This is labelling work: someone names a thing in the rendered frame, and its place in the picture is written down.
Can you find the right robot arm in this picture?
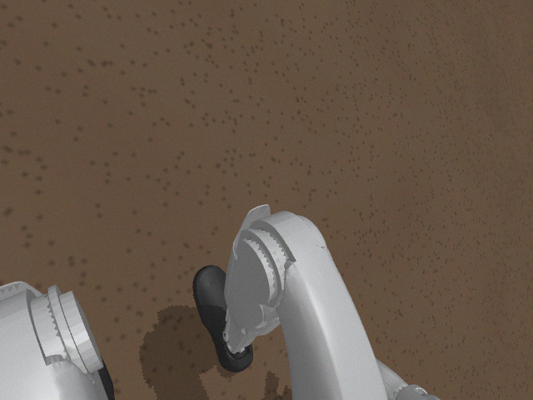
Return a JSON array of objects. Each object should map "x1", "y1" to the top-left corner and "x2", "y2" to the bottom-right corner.
[{"x1": 396, "y1": 384, "x2": 440, "y2": 400}]

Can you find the right robot hand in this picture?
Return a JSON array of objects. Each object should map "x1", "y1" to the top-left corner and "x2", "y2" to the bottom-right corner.
[{"x1": 376, "y1": 359, "x2": 408, "y2": 400}]

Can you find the right robot foot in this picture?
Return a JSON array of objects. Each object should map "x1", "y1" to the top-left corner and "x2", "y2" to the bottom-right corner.
[{"x1": 193, "y1": 265, "x2": 253, "y2": 373}]

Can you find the left robot foot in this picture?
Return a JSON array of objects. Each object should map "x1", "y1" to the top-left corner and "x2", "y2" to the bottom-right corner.
[{"x1": 98, "y1": 354, "x2": 115, "y2": 400}]

